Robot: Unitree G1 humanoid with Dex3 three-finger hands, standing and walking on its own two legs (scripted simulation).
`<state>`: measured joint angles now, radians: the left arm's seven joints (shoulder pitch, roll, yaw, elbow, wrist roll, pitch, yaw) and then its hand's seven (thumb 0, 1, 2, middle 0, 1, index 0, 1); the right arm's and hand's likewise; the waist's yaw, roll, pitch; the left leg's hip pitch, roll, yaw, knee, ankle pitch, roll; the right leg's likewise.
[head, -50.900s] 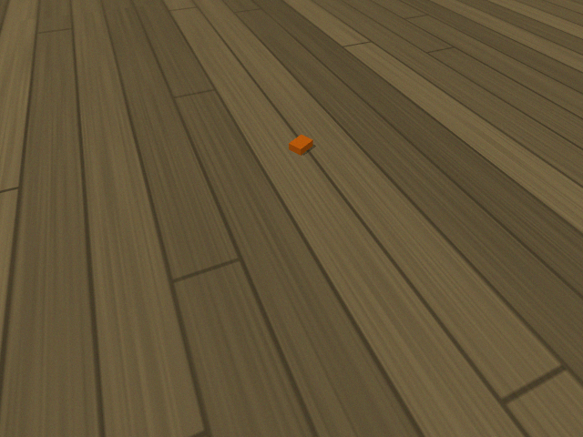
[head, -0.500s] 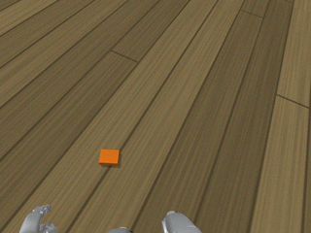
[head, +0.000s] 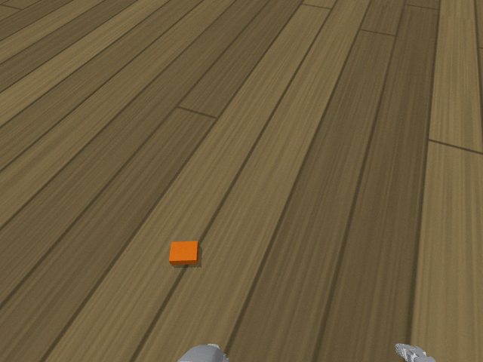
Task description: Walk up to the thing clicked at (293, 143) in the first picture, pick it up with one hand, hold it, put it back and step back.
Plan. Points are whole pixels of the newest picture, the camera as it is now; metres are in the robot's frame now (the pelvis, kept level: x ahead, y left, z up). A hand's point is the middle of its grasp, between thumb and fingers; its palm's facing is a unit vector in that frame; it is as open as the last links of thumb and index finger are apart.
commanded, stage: step back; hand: left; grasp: from above
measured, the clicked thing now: (184, 252) +0.62 +0.29 -0.74
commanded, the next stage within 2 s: none
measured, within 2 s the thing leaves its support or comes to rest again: neither
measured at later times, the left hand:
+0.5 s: hand out of the picture -0.05 +0.29 -0.15, palm faces +0.07 -0.93 -0.36, open 7.4 cm
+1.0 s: hand out of the picture -0.19 +0.24 -0.14, palm faces +0.05 -0.90 -0.43, open 7.4 cm
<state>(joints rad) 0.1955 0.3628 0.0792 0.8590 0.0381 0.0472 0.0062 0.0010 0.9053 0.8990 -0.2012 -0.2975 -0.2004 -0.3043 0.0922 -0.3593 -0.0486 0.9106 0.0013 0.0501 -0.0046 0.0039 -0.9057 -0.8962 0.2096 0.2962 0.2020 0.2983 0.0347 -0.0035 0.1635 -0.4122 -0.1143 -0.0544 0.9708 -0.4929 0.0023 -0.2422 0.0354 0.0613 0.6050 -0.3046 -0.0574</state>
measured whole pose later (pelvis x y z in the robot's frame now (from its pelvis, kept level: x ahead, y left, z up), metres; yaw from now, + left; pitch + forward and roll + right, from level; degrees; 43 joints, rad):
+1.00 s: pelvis -0.30 -0.04 -0.01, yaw +4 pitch -1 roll +0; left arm 0.13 0.37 0.08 0.74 0.04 0.05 0.02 0.00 0.90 0.90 -0.20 -0.30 -0.20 -0.30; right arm 0.20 -0.39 -0.04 0.87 -0.01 0.03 -0.03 0.00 -0.91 -0.90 0.21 0.30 0.20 0.30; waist 0.01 0.01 0.18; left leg -0.29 -0.05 -0.06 0.78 -0.48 -0.02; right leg -0.38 -0.02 -0.01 0.66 -0.26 -0.01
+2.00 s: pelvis -0.49 -0.10 +0.00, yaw +5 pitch -3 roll +1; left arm 0.22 0.40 0.08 0.96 0.03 -0.01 -0.02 0.00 0.91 0.90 -0.20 -0.30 -0.20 -0.30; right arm 0.25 -0.37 -0.05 0.96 -0.03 -0.01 0.03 0.00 -0.90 -0.90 0.21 0.30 0.20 0.30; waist 0.00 -0.02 0.07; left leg -0.18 0.00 -0.04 0.56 -0.32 -0.01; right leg -0.32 -0.03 -0.02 0.67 -0.38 -0.02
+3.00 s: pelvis -0.45 -0.08 +0.02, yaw +6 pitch -4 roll +0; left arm 0.09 0.34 0.00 1.13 0.01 -0.02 -0.01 0.00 0.91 0.90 -0.20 -0.30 -0.20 -0.30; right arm 0.05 -0.35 -0.01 1.12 0.00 -0.01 0.02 0.00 -0.91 -0.90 0.21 0.30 0.20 0.30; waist 0.01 0.00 0.07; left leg -0.10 0.02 0.00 0.33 -0.17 -0.02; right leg -0.10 -0.04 -0.02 0.34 -0.18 0.03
